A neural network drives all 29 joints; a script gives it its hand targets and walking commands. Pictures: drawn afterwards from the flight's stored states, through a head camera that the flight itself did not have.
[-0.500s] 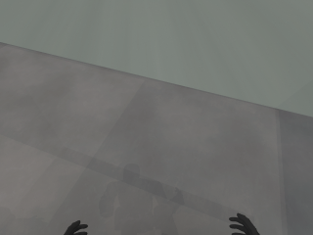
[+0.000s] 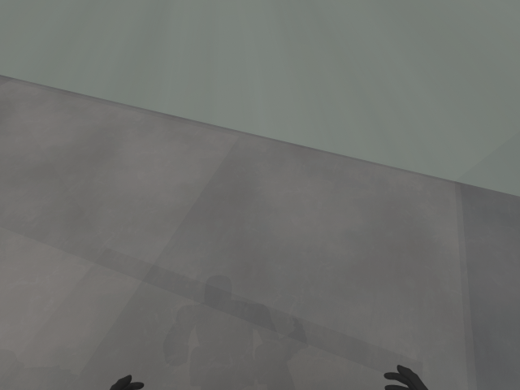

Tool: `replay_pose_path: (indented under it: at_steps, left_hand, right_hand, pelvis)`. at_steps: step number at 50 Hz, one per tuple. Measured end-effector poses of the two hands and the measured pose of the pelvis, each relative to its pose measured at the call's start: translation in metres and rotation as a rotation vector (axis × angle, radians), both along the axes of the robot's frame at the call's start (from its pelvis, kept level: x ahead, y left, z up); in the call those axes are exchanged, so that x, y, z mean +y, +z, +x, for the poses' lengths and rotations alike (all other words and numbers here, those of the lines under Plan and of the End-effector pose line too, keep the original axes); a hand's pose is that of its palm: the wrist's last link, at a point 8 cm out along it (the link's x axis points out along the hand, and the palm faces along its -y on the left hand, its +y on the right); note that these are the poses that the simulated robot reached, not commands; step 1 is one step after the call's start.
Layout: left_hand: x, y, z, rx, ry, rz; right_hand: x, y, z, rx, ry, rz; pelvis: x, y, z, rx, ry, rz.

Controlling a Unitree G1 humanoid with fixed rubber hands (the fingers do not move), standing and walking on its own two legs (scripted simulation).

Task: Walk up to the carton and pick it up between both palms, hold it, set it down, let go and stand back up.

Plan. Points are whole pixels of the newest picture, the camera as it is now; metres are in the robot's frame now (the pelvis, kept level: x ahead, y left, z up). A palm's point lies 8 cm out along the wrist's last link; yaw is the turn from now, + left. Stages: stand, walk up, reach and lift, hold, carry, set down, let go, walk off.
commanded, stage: stand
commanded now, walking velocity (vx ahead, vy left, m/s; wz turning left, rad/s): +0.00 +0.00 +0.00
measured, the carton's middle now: out of the picture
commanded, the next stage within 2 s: walk up in 1.34 s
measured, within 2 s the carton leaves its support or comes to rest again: neither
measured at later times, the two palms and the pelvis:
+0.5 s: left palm out of the picture +0.09 +0.24 -0.10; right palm out of the picture +0.09 -0.24 -0.10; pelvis +0.00 +0.00 +0.00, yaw +0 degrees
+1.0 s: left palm out of the picture +0.09 +0.25 -0.10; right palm out of the picture +0.09 -0.25 -0.10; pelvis +0.00 +0.00 +0.00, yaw +0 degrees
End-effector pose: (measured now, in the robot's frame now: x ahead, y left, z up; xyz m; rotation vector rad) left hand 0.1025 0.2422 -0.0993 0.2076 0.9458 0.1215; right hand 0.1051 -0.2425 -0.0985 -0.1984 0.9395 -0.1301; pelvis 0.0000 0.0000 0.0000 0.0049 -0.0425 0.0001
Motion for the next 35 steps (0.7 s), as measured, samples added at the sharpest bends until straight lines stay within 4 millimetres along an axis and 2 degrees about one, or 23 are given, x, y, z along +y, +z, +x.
replay_pose_path:
  at_steps: [35]
  left_hand:
    - [0.002,-0.003,-0.012,0.045,0.003,0.005]
  right_hand:
    - [-0.003,-0.003,-0.013,0.045,-0.01,-0.005]
  pelvis:
    - [0.0,0.002,0.001,0.002,-0.003,0.0]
